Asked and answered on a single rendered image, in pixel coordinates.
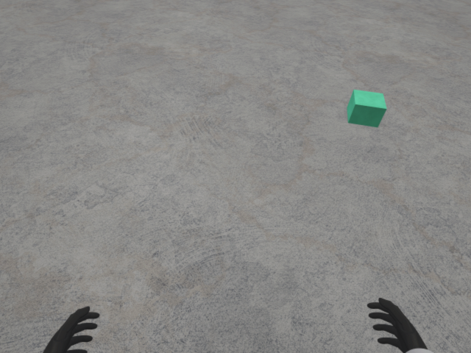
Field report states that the right robot hand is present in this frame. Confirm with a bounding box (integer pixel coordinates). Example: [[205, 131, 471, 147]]
[[367, 298, 428, 353]]

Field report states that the carton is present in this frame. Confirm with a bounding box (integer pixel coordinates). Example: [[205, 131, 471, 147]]
[[347, 90, 387, 127]]

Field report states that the left robot hand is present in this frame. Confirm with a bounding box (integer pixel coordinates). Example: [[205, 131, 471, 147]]
[[43, 306, 99, 353]]

